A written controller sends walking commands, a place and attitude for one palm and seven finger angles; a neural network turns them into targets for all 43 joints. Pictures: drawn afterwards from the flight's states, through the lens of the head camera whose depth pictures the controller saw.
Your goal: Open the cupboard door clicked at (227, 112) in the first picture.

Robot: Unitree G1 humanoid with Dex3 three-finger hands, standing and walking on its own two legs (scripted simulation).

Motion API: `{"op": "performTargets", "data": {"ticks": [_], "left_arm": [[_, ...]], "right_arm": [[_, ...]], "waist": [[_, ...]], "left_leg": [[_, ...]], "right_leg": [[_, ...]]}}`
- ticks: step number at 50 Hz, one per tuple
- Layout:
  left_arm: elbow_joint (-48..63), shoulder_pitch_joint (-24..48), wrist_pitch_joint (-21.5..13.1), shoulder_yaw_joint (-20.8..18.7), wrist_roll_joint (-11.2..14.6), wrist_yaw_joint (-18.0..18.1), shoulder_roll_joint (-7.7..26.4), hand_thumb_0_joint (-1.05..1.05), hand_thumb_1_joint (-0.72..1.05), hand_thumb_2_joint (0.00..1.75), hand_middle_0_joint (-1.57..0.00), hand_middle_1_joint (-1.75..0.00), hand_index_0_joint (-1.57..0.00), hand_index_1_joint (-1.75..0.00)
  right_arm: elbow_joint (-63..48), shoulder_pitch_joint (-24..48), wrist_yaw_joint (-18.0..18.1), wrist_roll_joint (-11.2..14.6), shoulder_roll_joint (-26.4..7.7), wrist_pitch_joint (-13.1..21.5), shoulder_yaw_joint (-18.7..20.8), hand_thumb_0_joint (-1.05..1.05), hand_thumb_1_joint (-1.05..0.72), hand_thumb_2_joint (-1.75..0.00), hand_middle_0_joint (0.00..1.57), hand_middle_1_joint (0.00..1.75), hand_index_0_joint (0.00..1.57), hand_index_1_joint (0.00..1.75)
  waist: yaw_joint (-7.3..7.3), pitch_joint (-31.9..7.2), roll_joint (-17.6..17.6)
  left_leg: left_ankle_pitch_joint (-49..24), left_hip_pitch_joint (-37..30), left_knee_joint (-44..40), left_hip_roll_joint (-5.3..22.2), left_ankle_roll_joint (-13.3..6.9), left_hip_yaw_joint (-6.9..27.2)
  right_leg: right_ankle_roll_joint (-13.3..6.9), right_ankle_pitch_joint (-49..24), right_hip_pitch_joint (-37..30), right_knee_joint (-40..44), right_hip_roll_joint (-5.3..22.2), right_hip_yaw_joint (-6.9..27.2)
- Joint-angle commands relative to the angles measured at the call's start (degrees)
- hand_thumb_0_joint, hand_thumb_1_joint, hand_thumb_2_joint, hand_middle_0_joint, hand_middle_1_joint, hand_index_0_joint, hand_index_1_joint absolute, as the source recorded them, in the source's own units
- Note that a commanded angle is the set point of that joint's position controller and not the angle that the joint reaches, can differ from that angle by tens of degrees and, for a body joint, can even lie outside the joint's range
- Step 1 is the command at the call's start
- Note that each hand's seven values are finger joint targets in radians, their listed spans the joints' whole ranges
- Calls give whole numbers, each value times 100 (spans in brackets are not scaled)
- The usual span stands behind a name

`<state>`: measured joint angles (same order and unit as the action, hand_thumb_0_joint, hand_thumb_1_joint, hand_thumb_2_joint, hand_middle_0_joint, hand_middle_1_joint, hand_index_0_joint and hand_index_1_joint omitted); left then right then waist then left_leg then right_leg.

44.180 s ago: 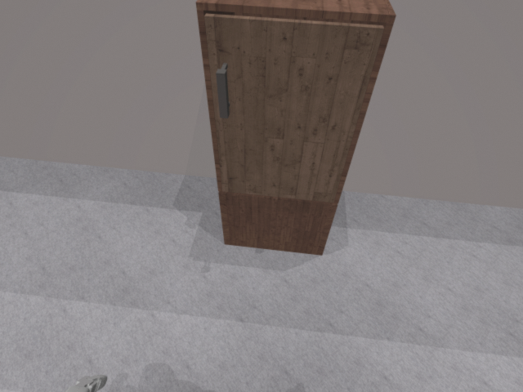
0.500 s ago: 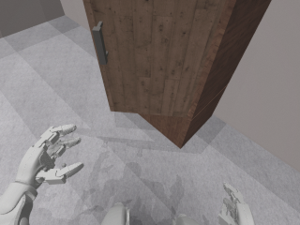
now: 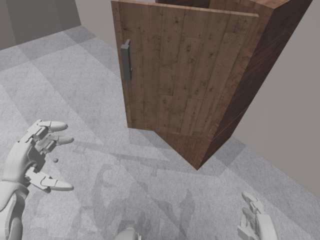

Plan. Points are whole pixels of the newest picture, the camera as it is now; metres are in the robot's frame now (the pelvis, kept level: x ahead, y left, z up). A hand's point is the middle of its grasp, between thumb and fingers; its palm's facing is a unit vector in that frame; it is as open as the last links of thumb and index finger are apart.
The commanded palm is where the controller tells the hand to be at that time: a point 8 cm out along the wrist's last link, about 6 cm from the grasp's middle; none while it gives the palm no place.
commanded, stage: raise the hand with hooked fingers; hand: left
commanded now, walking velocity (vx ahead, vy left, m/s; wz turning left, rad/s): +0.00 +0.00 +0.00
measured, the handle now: (128, 60) +0.63 +0.15 +0.09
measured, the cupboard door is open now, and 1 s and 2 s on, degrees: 39 39 39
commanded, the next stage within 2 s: move the hooked fingers beside the handle in 0.86 s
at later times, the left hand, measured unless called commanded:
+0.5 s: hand (57, 141) +0.29 +0.25 +0.11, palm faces -0.06 -1.00 -0.02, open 14.0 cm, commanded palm +0.26 +0.30 +0.11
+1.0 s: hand (65, 144) +0.29 +0.23 +0.10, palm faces -0.04 -1.00 -0.01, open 14.0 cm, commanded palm +0.28 +0.28 +0.11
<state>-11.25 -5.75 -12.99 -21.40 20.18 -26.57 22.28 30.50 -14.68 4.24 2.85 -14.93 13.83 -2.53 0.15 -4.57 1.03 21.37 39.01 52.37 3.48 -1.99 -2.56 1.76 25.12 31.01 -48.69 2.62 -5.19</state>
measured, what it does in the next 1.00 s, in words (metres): stands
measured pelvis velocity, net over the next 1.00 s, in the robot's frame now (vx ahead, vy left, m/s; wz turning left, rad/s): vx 0.00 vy -0.03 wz -0.01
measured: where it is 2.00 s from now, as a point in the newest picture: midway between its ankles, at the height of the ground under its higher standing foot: outside the picture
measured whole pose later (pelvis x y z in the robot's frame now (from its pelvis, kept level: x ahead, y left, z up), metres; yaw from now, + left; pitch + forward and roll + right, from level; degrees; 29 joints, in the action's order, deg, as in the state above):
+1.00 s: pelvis +0.00 -0.03 +0.01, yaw +0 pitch +6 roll -1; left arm -27.4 5.0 -12.6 -25.1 21.7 -33.8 24.7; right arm 32.8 -16.0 5.5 3.4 -16.6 11.2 -2.4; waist 0.0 -2.9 2.1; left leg 18.0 33.0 45.0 4.4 0.5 -2.6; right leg -0.4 23.5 26.9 -44.4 1.2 -5.0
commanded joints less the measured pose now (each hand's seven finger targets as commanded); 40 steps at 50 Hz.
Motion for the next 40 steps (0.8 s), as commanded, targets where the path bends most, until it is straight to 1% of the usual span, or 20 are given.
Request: {"op": "performTargets", "data": {"ticks": [1,4,6,7,10,11,15,18,19,20,24,27,29,32,33,35,36,37,38,40], "left_arm": [[762,970,44,-274,104,-190,1032,0,-50,30,-30,-120,-30,-120],[749,1395,-30,-523,154,-274,1332,0,-50,30,-30,-120,-30,-120],[880,1783,-185,-750,176,-265,1623,0,-50,30,-30,-120,-30,-120],[936,1917,-250,-794,175,-277,1683,0,-50,30,-30,-120,-30,-120],[712,1936,-340,-824,185,-326,1676,0,-50,30,-30,-120,-30,-120],[603,1987,-311,-889,198,-351,1767,0,-50,30,-30,-120,-30,-120],[-3,2057,-36,-775,224,-587,1735,0,-50,30,-30,-120,-30,-120],[-192,2320,104,-858,262,-725,1927,0,-50,30,-30,-120,-30,-120],[-305,2236,131,-855,266,-746,1904,0,-50,30,-30,-120,-30,-120],[-368,2137,132,-763,275,-774,1777,0,-50,30,-30,-120,-30,-120],[-335,2017,-41,-888,334,-760,1837,0,-50,30,-30,-120,-30,-120],[-127,2173,-232,-1043,345,-692,2012,0,-50,30,-30,-120,-30,-120],[-216,2157,-295,-1022,349,-660,1932,0,-50,30,-30,-120,-30,-120],[-137,2296,-364,-1052,322,-632,2028,0,-50,30,-30,-120,-30,-120],[-220,2258,-363,-997,324,-631,1939,0,-50,30,-30,-120,-30,-120],[-173,2267,-381,-942,311,-636,1895,0,-50,30,-30,-120,-30,-120],[-49,2338,-407,-952,335,-638,1936,0,-50,30,-30,-120,-30,-120],[-98,2297,-396,-945,312,-637,1945,0,-50,30,-30,-120,-30,-120],[-189,2247,-373,-969,317,-635,1936,0,-50,30,-30,-120,-30,-120],[-310,2202,-339,-930,322,-649,1887,0,-50,30,-30,-120,-30,-120]], "right_arm": [[-794,102,88,31,-950,195,382,0,-90,-90,20,30,20,30],[-768,100,125,22,-964,154,368,0,-90,-90,20,30,20,30],[-728,124,150,-8,-975,160,344,0,-90,-90,20,30,20,30],[-736,119,156,-16,-952,160,329,0,-90,-90,20,30,20,30],[-654,112,179,-8,-935,164,325,0,-90,-90,20,30,20,30],[-637,104,186,-17,-952,159,315,0,-90,-90,20,30,20,30],[-570,99,225,49,-979,95,320,0,-90,-90,20,30,20,30],[-583,88,233,64,-998,82,313,0,-90,-90,20,30,20,30],[-602,73,227,59,-996,82,320,0,-90,-90,20,30,20,30],[-612,69,217,67,-990,82,331,0,-90,-90,20,30,20,30],[-641,9,144,42,-1008,73,372,0,-90,-90,20,30,20,30],[-639,8,106,20,-992,83,379,0,-90,-90,20,30,20,30],[-626,5,112,26,-971,67,387,0,-90,-90,20,30,20,30],[-605,21,132,28,-963,64,386,0,-90,-90,20,30,20,30],[-586,24,142,34,-942,57,377,0,-90,-90,20,30,20,30],[-571,48,164,50,-933,64,386,0,-90,-90,20,30,20,30],[-569,32,171,39,-947,77,383,0,-90,-90,20,30,20,30],[-558,52,176,50,-938,73,381,0,-90,-90,20,30,20,30],[-563,37,181,45,-934,67,377,0,-90,-90,20,30,20,30],[-556,62,192,56,-941,60,373,0,-90,-90,20,30,20,30]], "waist": [[34,-863,445],[52,-1008,315],[-10,-1127,517],[-1,-1281,650],[-4,-1288,696],[-36,-1273,704],[30,-1028,491],[-13,-1002,463],[-18,-1023,313],[-20,-987,356],[-64,-1157,79],[-94,-1259,321],[-60,-1147,218],[-46,-1154,415],[-22,-1078,315],[-5,-1063,401],[-27,-1182,354],[-23,-1164,496],[-16,-1127,324],[-7,-989,260]], "left_leg": [[-680,-1558,-1242,-191,134,598],[-739,-1681,-1228,-214,117,560],[-895,-1827,-1215,-236,133,564],[-941,-1962,-1246,-234,140,567],[-1034,-2089,-1278,-219,147,564],[-1067,-2030,-1269,-244,137,541],[-918,-1905,-1344,-256,100,456],[-1027,-1865,-1371,-297,88,424],[-1046,-1857,-1369,-301,71,411],[-1087,-1869,-1354,-310,65,381],[-1278,-1815,-1281,-323,53,326],[-1360,-1826,-1230,-341,49,266],[-1260,-1757,-1222,-335,43,245],[-1156,-1733,-1191,-342,36,210],[-1091,-1714,-1208,-337,32,215],[-1080,-1753,-1206,-332,26,210],[-1161,-1768,-1187,-332,15,213],[-1129,-1777,-1195,-330,26,204],[-1084,-1736,-1210,-325,27,218],[-1034,-1677,-1229,-323,28,226]], "right_leg": [[-306,-857,250,740,-541,-67],[-304,-888,166,833,-543,-28],[-354,-953,45,826,-559,3],[-346,-961,37,847,-545,12],[-342,-1038,-32,903,-529,19],[-358,-1084,-132,930,-549,43],[-308,-1096,-142,1109,-502,70],[-309,-1231,-300,1187,-480,115],[-300,-1249,-301,1207,-478,127],[-297,-1298,-280,1226,-471,150],[-274,-1533,-414,1195,-467,210],[-275,-1633,-509,1171,-444,299],[-244,-1559,-467,1202,-422,344],[-228,-1437,-466,1246,-399,454],[-219,-1368,-452,1283,-389,465],[-207,-1354,-434,1315,-374,495],[-211,-1421,-525,1290,-385,518],[-211,-1406,-491,1305,-372,515],[-195,-1368,-475,1316,-375,504],[-194,-1317,-430,1339,-372,500]]}}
